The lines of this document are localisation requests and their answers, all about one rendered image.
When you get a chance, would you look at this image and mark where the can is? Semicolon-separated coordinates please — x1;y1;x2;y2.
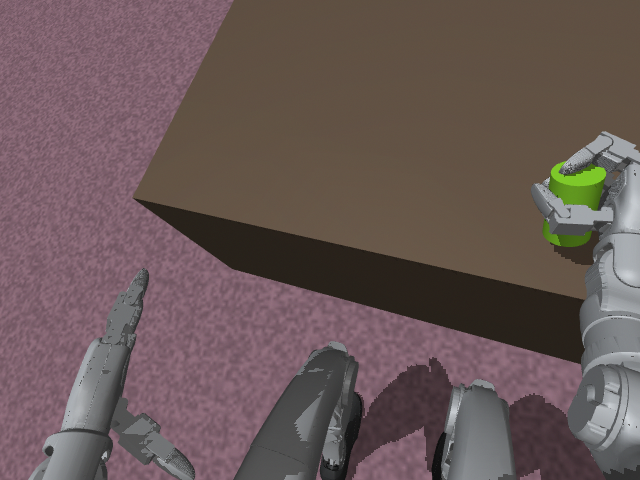
542;161;606;247

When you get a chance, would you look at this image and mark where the left robot hand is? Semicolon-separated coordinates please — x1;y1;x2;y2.
61;268;195;480

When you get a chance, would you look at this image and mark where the right robot hand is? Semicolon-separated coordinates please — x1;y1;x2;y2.
531;131;640;241

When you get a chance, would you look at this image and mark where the right robot arm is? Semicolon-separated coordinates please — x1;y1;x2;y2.
567;232;640;480

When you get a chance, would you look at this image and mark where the right robot foot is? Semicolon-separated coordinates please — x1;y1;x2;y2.
431;432;447;480

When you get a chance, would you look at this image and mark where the left robot foot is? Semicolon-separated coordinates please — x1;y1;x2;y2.
320;392;362;480

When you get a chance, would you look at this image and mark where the left robot arm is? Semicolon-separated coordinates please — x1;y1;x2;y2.
28;429;113;480

